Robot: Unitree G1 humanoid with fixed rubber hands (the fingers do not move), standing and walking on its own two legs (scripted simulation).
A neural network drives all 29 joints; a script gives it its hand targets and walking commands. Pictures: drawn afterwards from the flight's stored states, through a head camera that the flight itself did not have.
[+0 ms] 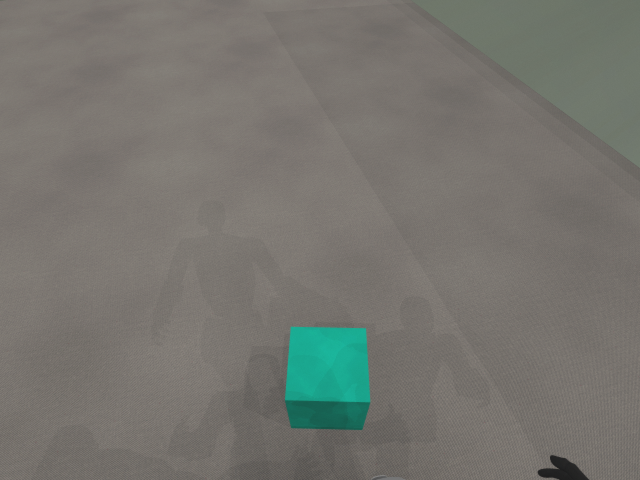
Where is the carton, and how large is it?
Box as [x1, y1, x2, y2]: [285, 327, 369, 429]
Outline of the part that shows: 291,327 285,393 285,402 291,427 361,429 369,404 365,328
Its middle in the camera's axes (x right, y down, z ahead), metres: +0.03 +0.39 +1.10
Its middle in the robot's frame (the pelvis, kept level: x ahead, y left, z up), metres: +0.48 -0.01 -0.63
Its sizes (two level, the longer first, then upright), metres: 0.210 0.200 0.250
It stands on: the floor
